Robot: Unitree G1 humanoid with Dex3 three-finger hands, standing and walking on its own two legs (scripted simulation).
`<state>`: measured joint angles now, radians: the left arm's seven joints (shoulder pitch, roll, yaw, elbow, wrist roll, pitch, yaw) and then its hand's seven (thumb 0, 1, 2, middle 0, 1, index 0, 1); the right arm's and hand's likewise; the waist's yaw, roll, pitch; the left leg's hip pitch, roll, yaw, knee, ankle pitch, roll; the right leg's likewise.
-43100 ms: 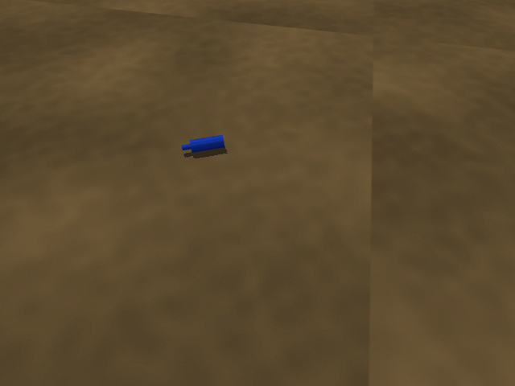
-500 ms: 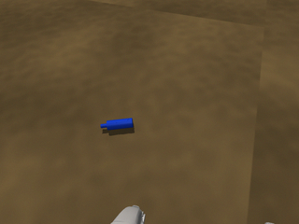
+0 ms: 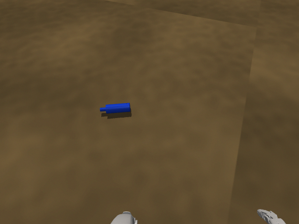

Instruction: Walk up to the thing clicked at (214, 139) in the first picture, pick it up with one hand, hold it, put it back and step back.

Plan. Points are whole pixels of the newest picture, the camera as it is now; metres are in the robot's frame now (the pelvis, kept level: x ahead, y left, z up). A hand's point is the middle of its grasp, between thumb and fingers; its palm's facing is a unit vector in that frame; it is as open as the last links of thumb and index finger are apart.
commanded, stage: step back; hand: left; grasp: from above
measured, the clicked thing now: (115, 108) +1.05 +0.34 -0.71
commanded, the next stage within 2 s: stand in 1.06 s
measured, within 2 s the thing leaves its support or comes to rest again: neither
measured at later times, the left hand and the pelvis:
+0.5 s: hand out of the picture +0.03 +0.29 -0.13, palm faces +0.04 -0.91 -0.40, open 7.4 cm; pelvis -0.02 +0.00 +0.01, yaw +3 degrees
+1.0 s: hand out of the picture +0.11 +0.29 -0.14, palm faces +0.07 -0.94 -0.35, open 7.4 cm; pelvis +0.03 +0.03 +0.02, yaw +4 degrees
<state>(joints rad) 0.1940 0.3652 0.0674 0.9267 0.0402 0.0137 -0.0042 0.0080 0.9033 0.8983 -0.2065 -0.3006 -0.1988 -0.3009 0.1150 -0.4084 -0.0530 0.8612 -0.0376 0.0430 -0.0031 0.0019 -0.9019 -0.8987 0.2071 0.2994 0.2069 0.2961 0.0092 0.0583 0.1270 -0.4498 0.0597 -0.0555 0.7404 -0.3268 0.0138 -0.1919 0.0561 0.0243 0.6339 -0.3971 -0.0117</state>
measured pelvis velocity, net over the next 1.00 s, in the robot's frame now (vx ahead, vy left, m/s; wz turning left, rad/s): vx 0.03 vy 0.03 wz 0.07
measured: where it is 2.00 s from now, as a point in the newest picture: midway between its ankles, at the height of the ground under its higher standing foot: outside the picture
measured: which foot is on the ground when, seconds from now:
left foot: up 0.00-0.20, down 0.22-1.00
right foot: down 0.00-1.00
